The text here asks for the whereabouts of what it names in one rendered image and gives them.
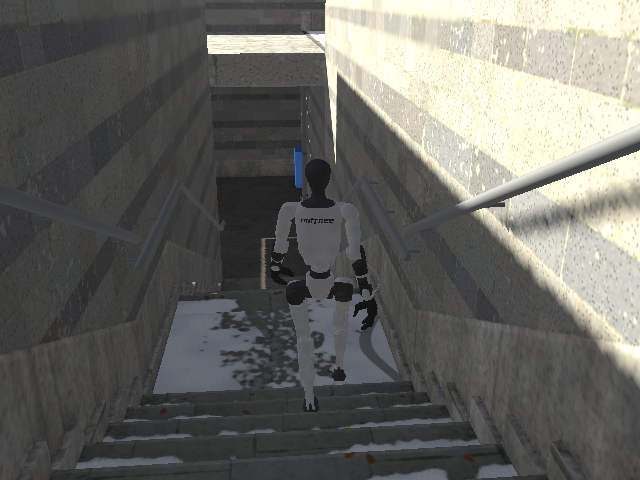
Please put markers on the right robot upper arm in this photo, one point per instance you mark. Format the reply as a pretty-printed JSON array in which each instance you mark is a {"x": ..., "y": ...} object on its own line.
[{"x": 350, "y": 213}]

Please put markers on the robot torso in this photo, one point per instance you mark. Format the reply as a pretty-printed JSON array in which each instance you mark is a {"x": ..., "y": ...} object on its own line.
[{"x": 319, "y": 237}]

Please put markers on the right robot forearm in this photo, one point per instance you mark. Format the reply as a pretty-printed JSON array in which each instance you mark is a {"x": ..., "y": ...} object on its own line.
[{"x": 362, "y": 276}]

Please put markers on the left robot hand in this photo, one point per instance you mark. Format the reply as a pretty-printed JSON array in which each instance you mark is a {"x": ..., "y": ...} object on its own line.
[{"x": 283, "y": 270}]

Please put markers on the left robot upper arm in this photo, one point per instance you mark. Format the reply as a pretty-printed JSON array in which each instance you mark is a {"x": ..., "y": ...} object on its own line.
[{"x": 286, "y": 213}]

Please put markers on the right robot hand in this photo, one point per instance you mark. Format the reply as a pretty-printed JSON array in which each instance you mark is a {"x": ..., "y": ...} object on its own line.
[{"x": 371, "y": 310}]

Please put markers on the left robot forearm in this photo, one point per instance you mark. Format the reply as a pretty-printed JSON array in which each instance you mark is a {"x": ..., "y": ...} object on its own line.
[{"x": 276, "y": 259}]

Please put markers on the right robot thigh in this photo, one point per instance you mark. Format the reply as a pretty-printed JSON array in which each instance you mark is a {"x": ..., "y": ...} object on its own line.
[{"x": 342, "y": 291}]

